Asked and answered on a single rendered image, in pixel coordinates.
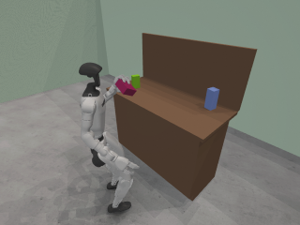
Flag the left robot hand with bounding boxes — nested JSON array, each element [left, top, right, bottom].
[[113, 74, 130, 93]]

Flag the robot right forearm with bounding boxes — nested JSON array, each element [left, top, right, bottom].
[[82, 133, 118, 162]]

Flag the right robot shin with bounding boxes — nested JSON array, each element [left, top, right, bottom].
[[112, 179, 133, 208]]

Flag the robot left forearm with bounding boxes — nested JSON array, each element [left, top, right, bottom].
[[103, 85, 117, 103]]

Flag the robot right thigh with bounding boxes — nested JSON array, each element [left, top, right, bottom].
[[92, 150, 131, 184]]

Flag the table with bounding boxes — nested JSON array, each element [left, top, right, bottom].
[[106, 33, 258, 201]]

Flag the sponge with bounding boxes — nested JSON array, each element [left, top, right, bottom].
[[115, 79, 137, 96]]

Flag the right robot hand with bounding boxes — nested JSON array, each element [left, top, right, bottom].
[[114, 156, 140, 175]]

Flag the robot right upper arm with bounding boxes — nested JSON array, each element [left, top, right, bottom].
[[81, 97, 97, 140]]

